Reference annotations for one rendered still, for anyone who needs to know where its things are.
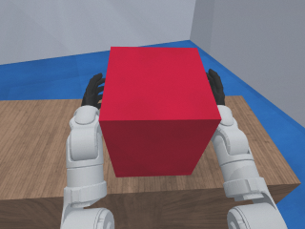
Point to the robot left forearm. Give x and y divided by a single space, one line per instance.
84 159

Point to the right robot hand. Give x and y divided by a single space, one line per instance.
216 86

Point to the carton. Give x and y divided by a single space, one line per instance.
158 111

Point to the right robot upper arm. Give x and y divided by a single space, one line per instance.
254 216

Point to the pedestal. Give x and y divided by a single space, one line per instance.
33 174

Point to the left robot hand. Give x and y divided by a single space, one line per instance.
91 96

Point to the left robot upper arm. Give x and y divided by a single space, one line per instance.
93 218

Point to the robot right forearm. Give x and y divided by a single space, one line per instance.
241 178

